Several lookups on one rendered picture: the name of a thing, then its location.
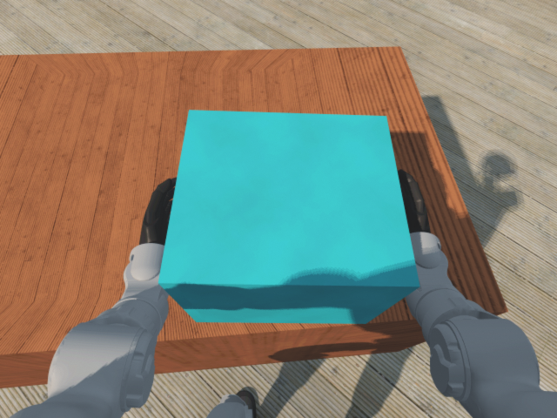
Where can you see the left robot shin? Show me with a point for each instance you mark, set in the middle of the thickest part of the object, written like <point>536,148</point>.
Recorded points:
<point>231,398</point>

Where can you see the robot right hand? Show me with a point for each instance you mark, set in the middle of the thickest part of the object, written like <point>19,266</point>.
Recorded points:
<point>416,213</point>

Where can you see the robot left hand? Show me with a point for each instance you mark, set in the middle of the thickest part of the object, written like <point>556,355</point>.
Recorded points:
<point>157,215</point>

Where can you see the pedestal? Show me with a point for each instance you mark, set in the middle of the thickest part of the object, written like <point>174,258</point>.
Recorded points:
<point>86,138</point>

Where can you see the robot left forearm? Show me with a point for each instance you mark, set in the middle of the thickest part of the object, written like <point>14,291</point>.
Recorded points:
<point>144,302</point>

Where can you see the robot right forearm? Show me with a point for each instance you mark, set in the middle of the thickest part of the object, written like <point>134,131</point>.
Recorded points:
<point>436,299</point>

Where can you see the carton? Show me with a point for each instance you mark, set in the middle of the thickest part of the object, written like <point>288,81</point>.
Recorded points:
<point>287,218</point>

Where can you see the right robot upper arm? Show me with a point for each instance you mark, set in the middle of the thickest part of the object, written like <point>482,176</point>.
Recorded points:
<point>488,366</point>

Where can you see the robot left foot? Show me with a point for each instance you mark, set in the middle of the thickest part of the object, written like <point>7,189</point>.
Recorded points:
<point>248,398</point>

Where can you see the left robot upper arm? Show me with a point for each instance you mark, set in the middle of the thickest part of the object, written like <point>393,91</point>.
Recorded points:
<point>102,371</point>

